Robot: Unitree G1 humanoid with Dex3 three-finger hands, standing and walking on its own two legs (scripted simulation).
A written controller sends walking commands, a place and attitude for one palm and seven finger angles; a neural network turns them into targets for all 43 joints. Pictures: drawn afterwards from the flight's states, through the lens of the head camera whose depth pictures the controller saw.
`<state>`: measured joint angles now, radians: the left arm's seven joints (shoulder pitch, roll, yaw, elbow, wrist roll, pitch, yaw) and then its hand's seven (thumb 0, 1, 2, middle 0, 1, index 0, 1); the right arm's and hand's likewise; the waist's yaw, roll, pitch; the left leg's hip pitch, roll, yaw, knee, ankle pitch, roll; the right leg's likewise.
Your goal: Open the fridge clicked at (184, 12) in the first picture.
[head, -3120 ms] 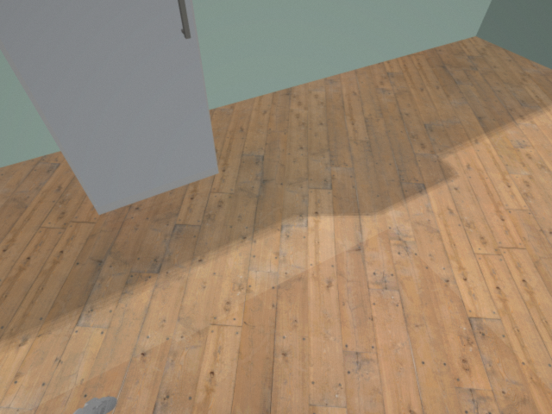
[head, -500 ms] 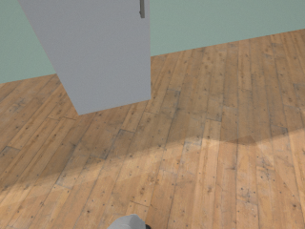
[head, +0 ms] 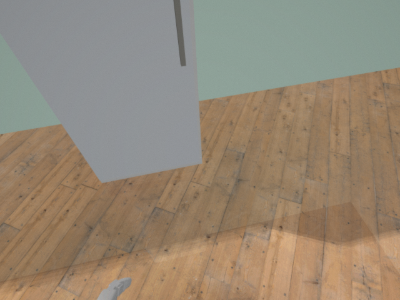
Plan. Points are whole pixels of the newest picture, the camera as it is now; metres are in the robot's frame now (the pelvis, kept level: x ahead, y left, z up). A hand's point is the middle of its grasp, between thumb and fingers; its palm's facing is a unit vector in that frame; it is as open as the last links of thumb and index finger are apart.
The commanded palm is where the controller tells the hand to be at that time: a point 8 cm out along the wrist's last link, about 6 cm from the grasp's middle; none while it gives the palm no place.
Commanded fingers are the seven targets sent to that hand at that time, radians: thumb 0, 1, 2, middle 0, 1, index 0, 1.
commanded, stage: walk to a spot facing it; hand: right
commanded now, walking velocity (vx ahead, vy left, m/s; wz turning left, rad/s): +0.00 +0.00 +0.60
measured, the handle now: (176, 5) +0.88 +0.08 +0.19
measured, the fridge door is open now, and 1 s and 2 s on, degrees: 0 0 0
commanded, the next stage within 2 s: turn to face it in 0.04 s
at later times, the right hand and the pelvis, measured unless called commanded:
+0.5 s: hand (260, 247) +0.26 -0.13 -0.15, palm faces -0.18 +0.96 -0.23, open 7.3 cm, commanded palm none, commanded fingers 0.00 -0.90 -0.90 0.20 0.30 0.20 0.30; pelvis +0.13 +0.03 +0.00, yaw +10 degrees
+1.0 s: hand (255, 217) +0.35 -0.13 -0.16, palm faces -0.21 +0.96 -0.16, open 7.3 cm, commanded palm none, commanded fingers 0.00 -0.90 -0.90 0.20 0.30 0.20 0.30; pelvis +0.27 +0.03 +0.02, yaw +14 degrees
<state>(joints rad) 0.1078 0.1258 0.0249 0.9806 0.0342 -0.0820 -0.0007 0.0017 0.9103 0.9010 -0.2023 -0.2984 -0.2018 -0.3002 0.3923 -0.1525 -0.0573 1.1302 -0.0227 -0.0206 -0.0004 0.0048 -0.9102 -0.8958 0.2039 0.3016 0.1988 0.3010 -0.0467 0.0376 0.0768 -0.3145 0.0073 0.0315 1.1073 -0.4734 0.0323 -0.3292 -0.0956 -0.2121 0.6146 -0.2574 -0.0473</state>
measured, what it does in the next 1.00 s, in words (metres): walks ahead: left foot, then right foot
